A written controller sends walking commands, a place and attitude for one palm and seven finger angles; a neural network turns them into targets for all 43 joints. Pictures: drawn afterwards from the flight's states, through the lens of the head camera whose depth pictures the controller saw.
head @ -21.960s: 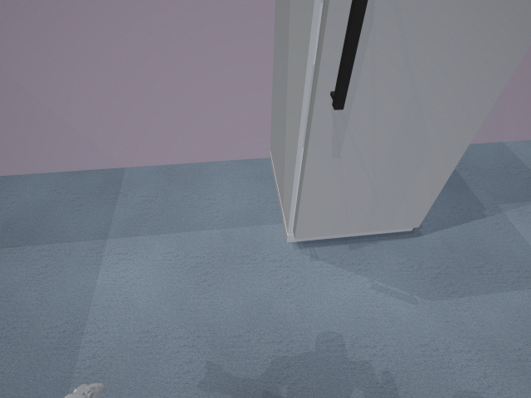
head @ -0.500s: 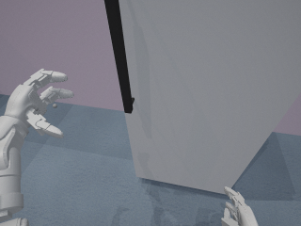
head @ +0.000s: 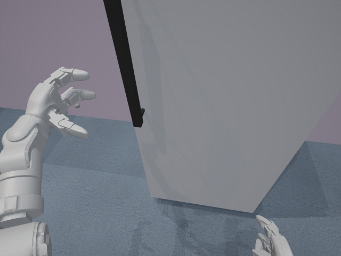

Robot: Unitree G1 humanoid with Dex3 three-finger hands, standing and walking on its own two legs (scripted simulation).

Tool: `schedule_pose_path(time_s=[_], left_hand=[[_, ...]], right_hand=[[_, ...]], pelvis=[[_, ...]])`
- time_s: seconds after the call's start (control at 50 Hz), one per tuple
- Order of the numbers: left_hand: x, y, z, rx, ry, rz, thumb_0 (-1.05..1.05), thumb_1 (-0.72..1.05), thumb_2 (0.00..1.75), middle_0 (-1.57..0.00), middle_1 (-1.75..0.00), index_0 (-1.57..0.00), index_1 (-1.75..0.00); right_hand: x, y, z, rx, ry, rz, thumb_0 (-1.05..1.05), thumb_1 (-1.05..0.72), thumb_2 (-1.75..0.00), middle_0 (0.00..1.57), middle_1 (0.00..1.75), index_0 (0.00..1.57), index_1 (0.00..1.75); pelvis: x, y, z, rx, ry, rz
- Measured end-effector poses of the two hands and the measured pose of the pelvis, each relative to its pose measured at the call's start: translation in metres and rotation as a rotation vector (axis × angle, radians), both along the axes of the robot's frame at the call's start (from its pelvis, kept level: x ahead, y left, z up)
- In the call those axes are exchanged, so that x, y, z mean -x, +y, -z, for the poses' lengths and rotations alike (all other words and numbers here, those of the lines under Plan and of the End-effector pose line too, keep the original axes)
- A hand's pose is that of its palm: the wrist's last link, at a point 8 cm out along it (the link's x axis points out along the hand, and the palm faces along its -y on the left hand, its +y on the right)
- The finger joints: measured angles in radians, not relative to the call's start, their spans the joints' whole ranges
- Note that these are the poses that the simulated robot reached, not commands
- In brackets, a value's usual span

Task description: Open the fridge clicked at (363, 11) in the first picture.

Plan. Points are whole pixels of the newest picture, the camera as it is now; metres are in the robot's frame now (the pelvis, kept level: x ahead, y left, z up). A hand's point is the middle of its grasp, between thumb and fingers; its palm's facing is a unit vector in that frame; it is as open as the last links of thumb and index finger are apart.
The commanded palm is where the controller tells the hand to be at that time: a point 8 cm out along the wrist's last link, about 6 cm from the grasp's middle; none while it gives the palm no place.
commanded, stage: move the hooked fingers beside the handle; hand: left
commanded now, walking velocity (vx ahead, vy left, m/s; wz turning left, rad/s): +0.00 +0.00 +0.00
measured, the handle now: (128, 56) +0.51 +0.14 +0.23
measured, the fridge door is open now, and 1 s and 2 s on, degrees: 0 0 0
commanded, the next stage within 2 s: feel for the door with the fingertips in 1.60 s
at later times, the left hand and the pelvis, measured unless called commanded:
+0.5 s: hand (91, 91) +0.42 +0.21 +0.19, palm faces -0.08 -1.00 -0.04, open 14.0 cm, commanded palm +0.40 +0.27 +0.19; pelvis +0.00 +0.00 +0.00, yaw +0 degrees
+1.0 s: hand (106, 79) +0.47 +0.19 +0.19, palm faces -0.10 -0.99 -0.03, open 14.0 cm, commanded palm +0.43 +0.25 +0.18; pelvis +0.00 +0.01 +0.00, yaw -2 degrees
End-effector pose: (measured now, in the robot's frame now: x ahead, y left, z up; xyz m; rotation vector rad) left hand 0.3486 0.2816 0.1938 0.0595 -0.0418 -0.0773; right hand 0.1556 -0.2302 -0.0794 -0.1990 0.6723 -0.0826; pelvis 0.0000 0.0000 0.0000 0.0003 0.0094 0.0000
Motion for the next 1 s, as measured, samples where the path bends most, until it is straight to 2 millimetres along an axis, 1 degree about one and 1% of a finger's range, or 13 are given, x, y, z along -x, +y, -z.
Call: schedule_pose_path(time_s=[0.12, 0.2, 0.36, 0.54, 0.66, 0.78, 0.92, 1.0], left_hand=[[-0.009, 0.0, -0.003, 0.005, -0.004, -0.006, -0.01, -0.5, 0.3, -0.3, -1.2, -0.3, -1.2], [-0.014, 0.0, -0.002, 0.005, 0.009, -0.005, -0.01, -0.5, 0.3, -0.3, -1.2, -0.3, -1.2], [-0.03, -0.01, 0.0, 0.01, 0.016, 0.012, -0.01, -0.5, 0.3, -0.3, -1.2, -0.3, -1.2], [-0.058, -0.015, 0.003, 0.018, 0.041, 0.005, -0.01, -0.5, 0.3, -0.3, -1.2, -0.3, -1.2], [-0.072, -0.019, -0.002, 0.018, 0.019, 0.019, -0.01, -0.5, 0.3, -0.3, -1.2, -0.3, -1.2], [-0.086, -0.026, 0.004, 0.023, 0.04, 0.023, -0.01, -0.5, 0.3, -0.3, -1.2, -0.3, -1.2], [-0.102, -0.036, 0.006, 0.035, 0.027, 0.028, -0.01, -0.5, 0.3, -0.3, -1.2, -0.3, -1.2], [-0.102, -0.034, 0.005, 0.033, 0.013, 0.023, -0.01, -0.5, 0.3, -0.3, -1.2, -0.3, -1.19]], right_hand=[[0.004, -0.003, 0.001, -0.002, 0.013, 0.013, 0.01, -0.9, -0.9, 0.2, 0.3, 0.2, 0.3], [0.009, -0.006, 0.003, 0.007, 0.038, 0.018, 0.01, -0.9, -0.9, 0.2, 0.3, 0.2, 0.3], [0.023, -0.011, 0.008, 0.028, 0.084, 0.042, 0.01, -0.9, -0.9, 0.2, 0.3, 0.2, 0.3], [0.049, -0.016, 0.014, 0.036, 0.15, 0.084, 0.01, -0.9, -0.9, 0.2, 0.3, 0.2, 0.3], [0.071, -0.02, 0.02, 0.044, 0.215, 0.111, 0.01, -0.9, -0.9, 0.2, 0.3, 0.2, 0.3], [0.089, -0.023, 0.025, 0.051, 0.276, 0.132, 0.01, -0.9, -0.9, 0.2, 0.3, 0.2, 0.3], [0.104, -0.026, 0.027, 0.052, 0.319, 0.16, 0.01, -0.9, -0.9, 0.2, 0.3, 0.2, 0.3], [0.107, -0.026, 0.027, 0.042, 0.325, 0.173, 0.01, -0.9, -0.9, 0.2, 0.3, 0.2, 0.3]], pelvis=[[-0.001, 0.0, 0.0, -0.001, 0.008, 0.005], [0.0, 0.0, 0.0, -0.001, 0.013, 0.003], [0.002, 0.001, 0.0, -0.002, 0.023, 0.001], [0.005, 0.003, 0.001, -0.004, 0.047, 0.008], [0.003, 0.005, 0.001, -0.004, 0.063, 0.013], [0.002, 0.006, 0.002, -0.004, 0.082, 0.014], [0.0, 0.006, 0.002, -0.004, 0.099, 0.024], [-0.002, 0.005, 0.002, -0.005, 0.104, 0.034]])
